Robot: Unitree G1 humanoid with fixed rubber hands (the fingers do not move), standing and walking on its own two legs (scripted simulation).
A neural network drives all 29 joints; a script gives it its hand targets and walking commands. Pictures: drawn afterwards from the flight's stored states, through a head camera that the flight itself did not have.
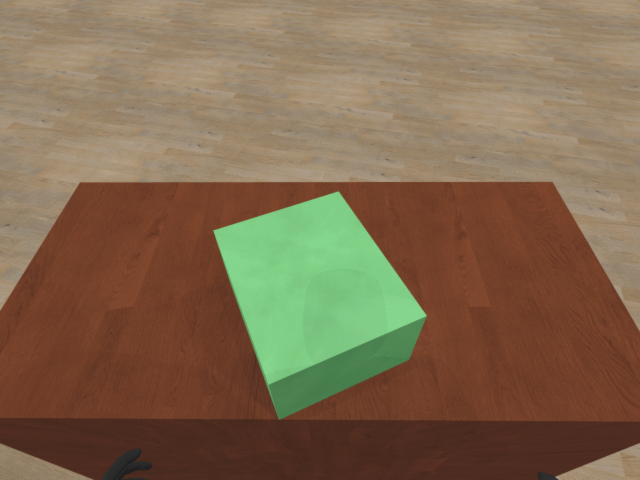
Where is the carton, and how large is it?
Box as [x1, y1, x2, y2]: [213, 191, 426, 419]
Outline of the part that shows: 338,191 213,230 234,294 279,419 407,360 409,358 426,316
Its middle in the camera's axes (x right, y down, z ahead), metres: -0.01 +0.09 +0.62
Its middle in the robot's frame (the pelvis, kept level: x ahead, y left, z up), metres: +0.41 +0.04 -0.06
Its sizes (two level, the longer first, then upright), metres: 0.272 0.225 0.143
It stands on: a pedestal, 0.64 m high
